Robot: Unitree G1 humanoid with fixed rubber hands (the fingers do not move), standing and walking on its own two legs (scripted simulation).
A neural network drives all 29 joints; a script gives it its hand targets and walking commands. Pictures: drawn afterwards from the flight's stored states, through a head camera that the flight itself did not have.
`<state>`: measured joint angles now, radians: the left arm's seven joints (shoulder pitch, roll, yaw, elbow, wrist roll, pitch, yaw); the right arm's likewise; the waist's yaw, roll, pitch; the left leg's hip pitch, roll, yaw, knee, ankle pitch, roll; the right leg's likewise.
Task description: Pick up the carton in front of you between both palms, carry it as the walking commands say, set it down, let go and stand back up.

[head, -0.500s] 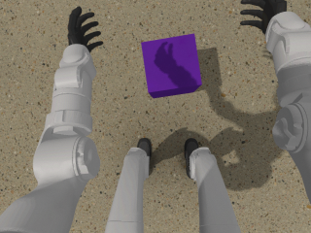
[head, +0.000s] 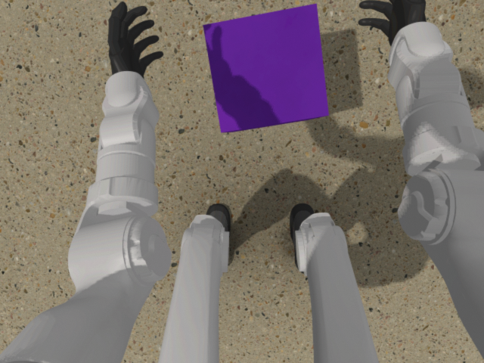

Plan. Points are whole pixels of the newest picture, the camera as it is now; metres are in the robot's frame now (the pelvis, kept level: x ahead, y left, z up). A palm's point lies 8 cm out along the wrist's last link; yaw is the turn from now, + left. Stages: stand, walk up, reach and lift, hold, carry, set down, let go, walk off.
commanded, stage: reach and lift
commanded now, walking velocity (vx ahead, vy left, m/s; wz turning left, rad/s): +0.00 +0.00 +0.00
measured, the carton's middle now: (265, 81) +0.52 -0.03 -0.45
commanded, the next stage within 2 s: none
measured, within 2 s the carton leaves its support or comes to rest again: leaves its support in 1.38 s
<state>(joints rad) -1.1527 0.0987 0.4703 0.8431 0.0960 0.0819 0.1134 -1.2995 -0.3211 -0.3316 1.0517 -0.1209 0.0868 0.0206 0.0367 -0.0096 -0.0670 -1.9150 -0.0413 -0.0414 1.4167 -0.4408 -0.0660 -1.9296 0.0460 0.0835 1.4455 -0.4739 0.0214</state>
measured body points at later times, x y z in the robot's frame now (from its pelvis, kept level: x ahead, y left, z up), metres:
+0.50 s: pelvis -0.06 +0.00 -0.18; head +0.33 -0.02 +0.03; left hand +0.51 +0.16 -0.37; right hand +0.53 -0.21 -0.37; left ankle +0.06 +0.14 -0.54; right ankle +0.05 -0.12 -0.54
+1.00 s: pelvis -0.06 +0.00 -0.20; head +0.33 -0.02 +0.02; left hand +0.51 +0.15 -0.38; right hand +0.54 -0.18 -0.38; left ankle +0.06 +0.14 -0.54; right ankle +0.05 -0.12 -0.54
